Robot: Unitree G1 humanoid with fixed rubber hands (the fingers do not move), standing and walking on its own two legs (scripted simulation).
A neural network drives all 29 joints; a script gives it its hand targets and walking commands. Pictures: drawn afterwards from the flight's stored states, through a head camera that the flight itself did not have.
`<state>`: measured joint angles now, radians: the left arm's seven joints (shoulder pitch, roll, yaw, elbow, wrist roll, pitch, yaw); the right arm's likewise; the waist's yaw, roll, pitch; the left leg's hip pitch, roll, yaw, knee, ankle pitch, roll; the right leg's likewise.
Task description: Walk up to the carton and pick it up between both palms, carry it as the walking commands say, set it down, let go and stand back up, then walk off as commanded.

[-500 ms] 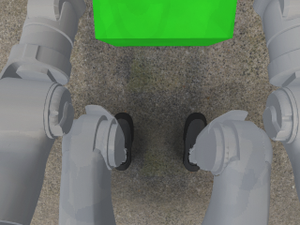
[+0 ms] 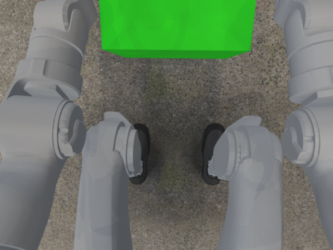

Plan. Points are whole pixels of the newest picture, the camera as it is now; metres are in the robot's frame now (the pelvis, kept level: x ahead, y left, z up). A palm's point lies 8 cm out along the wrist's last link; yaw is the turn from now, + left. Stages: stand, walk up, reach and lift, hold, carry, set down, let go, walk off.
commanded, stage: reach and lift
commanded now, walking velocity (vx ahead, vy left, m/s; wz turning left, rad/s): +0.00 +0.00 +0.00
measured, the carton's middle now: out of the picture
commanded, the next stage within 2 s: none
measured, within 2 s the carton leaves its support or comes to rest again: neither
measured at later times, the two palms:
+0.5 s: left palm out of the picture +0.55 +0.16 -0.05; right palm out of the picture +0.55 -0.17 -0.05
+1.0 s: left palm out of the picture +0.53 +0.16 +0.02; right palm out of the picture +0.53 -0.17 +0.01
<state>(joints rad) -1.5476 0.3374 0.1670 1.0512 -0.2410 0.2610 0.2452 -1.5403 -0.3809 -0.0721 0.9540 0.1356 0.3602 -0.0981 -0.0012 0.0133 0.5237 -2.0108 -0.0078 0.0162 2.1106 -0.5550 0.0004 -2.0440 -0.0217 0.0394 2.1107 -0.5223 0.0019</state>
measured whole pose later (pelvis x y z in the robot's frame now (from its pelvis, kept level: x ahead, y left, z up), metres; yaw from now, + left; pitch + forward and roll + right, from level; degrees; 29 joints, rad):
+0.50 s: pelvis -0.01 +0.00 +0.04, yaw +0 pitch +23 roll +1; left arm -1.50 0.30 0.21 0.95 -0.18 0.35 0.27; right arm -1.49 -0.33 -0.13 0.86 0.07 0.45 -0.19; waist 0.01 0.01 0.52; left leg -1.85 -0.01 0.02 1.97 -0.52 0.00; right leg -1.88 -0.02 0.04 1.97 -0.49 0.01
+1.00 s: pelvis -0.02 +0.00 +0.09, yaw -1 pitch +19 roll +2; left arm -1.43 0.26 0.25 0.89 -0.12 0.39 0.28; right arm -1.43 -0.28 -0.14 0.82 0.06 0.48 -0.25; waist 0.01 0.01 0.52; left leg -1.66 -0.01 0.02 1.81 -0.48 0.00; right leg -1.69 -0.01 0.04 1.81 -0.45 0.01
